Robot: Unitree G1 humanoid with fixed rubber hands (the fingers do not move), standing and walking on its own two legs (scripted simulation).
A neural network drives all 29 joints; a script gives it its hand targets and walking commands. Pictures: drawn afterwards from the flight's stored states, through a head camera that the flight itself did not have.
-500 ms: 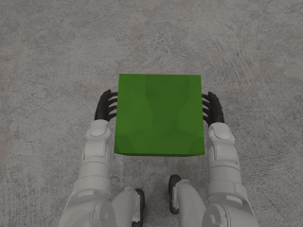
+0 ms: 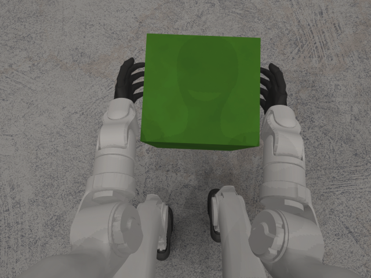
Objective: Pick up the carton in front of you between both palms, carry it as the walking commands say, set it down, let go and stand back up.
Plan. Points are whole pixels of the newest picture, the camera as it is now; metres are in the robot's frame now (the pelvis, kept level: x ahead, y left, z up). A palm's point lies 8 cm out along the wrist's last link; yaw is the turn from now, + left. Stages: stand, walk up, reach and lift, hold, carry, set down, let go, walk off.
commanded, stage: set down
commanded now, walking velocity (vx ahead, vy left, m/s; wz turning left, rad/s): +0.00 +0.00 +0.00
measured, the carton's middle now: (197, 104) +0.47 -0.04 -0.15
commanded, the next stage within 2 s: none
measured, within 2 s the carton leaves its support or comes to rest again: rests again in 1.78 s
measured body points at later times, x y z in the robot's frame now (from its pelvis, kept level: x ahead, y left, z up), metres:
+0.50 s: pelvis -0.02 -0.01 -0.12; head +0.31 -0.03 +0.19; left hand +0.53 +0.10 -0.24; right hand +0.48 -0.20 -0.24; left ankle +0.05 +0.10 -0.56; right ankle +0.11 -0.12 -0.56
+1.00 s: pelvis -0.02 +0.01 -0.21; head +0.36 +0.00 +0.03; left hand +0.57 +0.08 -0.38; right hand +0.53 -0.22 -0.36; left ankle +0.05 +0.10 -0.56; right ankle +0.11 -0.12 -0.56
